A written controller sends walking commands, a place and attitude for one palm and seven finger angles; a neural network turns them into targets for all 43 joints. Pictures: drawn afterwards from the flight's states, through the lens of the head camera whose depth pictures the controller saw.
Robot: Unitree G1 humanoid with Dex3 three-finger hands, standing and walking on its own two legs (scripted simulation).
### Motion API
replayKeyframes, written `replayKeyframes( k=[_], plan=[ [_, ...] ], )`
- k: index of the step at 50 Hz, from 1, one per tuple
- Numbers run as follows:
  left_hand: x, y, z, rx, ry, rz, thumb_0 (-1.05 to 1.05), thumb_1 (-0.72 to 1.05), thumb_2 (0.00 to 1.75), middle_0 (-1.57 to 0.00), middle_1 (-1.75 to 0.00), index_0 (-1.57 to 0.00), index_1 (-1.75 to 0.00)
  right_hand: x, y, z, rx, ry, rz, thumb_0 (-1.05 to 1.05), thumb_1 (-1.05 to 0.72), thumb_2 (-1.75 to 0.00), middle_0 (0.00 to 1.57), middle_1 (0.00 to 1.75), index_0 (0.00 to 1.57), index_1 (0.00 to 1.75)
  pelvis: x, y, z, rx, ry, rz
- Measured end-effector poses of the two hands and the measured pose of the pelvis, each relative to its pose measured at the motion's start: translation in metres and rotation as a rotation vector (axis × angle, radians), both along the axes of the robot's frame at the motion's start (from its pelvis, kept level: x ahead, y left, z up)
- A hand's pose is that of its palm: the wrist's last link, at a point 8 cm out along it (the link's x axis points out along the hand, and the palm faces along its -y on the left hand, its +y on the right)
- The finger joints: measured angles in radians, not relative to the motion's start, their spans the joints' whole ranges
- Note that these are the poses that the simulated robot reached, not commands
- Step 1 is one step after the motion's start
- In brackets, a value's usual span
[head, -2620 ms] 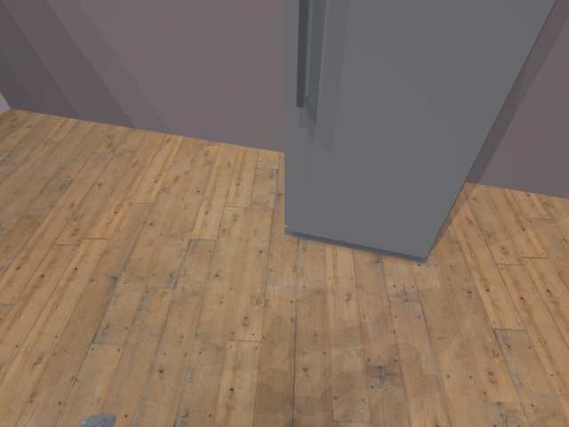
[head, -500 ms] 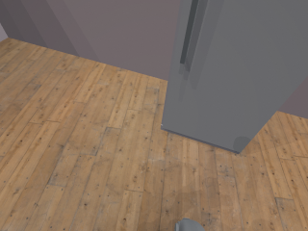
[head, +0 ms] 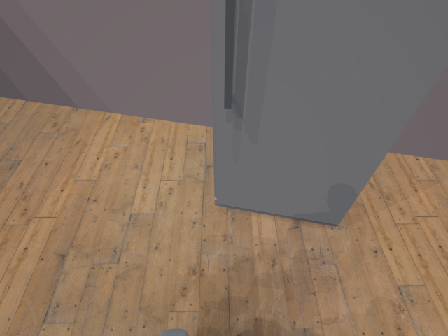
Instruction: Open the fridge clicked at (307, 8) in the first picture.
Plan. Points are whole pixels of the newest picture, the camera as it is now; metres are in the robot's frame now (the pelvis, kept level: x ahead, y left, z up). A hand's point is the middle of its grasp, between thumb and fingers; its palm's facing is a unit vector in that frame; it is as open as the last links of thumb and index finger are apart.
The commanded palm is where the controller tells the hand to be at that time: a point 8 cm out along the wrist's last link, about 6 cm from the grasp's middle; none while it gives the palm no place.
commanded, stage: turn to face it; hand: left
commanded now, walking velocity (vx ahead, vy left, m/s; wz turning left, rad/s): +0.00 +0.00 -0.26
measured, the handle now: (232, 24) +0.76 +0.04 +0.20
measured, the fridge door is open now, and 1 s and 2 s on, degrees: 0 0 0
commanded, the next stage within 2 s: take the last steps up to it in 0.08 s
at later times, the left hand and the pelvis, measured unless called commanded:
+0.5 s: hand out of the picture +0.11 +0.19 -0.16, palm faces -0.13 -0.97 -0.20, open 7.4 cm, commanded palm none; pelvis +0.04 +0.00 +0.01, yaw -8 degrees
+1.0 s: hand (149, 325) +0.17 +0.17 -0.19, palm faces -0.06 -0.99 -0.13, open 7.4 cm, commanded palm none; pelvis +0.21 +0.01 -0.01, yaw -8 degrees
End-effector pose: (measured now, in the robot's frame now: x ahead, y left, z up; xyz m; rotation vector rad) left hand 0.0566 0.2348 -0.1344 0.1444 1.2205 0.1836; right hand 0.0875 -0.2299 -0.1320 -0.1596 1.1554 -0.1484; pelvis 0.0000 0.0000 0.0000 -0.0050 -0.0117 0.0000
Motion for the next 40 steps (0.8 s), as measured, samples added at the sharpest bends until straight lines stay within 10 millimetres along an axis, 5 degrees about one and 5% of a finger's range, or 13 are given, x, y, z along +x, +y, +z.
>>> replayKeyframes(
  k=[5, 15, 19, 27, 32, 40],
  plan=[
    [0.002, 0.019, -0.01, -0.026, 0.003, 0.002, 0.0, 0.91, 0.9, -0.2, -0.3, -0.2, -0.3, 0.007, 0.014, 0.007, -0.03, -0.038, -0.01, 0.0, -0.91, -0.9, 0.2, 0.3, 0.19, 0.3, 0.007, 0.018, -0.004, -0.018, 0.004, -0.026],
    [0.001, 0.041, 0.001, -0.025, 0.1, -0.05, 0.0, 0.91, 0.9, -0.2, -0.3, -0.2, -0.3, -0.052, 0.029, 0.016, -0.038, 0.111, -0.1, 0.0, -0.92, -0.89, 0.21, 0.3, 0.2, 0.3, 0.019, 0.032, 0.013, -0.013, 0.014, -0.089],
    [0.01, 0.034, 0.005, -0.018, 0.149, -0.106, 0.0, 0.91, 0.9, -0.2, -0.3, -0.2, -0.3, -0.077, 0.024, 0.013, -0.017, 0.158, -0.166, 0.0, -0.92, -0.89, 0.21, 0.3, 0.2, 0.3, 0.028, 0.027, 0.015, -0.011, 0.022, -0.118],
    [0.064, -0.01, 0.003, 0.003, 0.06, -0.169, 0.0, 0.91, 0.9, -0.2, -0.3, -0.2, -0.3, -0.129, 0.005, -0.013, 0.056, 0.346, -0.25, 0.0, -0.91, -0.9, 0.21, 0.3, 0.2, 0.3, 0.051, -0.006, 0.001, -0.004, 0.017, -0.131],
    [0.064, -0.029, 0.006, -0.013, 0.065, -0.118, 0.0, 0.91, 0.9, -0.2, -0.3, -0.2, -0.3, -0.092, -0.01, -0.008, 0.065, 0.348, -0.222, 0.01, -0.91, -0.9, 0.2, 0.3, 0.19, 0.3, 0.078, -0.016, 0.007, -0.005, 0.01, -0.124],
    [0.046, -0.041, -0.007, -0.077, 0.259, -0.085, 0.0, 0.91, 0.9, -0.2, -0.3, -0.2, -0.3, 0.045, -0.017, 0.0, 0.035, 0.134, -0.17, 0.01, -0.91, -0.9, 0.2, 0.3, 0.19, 0.3, 0.131, -0.013, 0.005, -0.02, 0.008, -0.124]
  ],
)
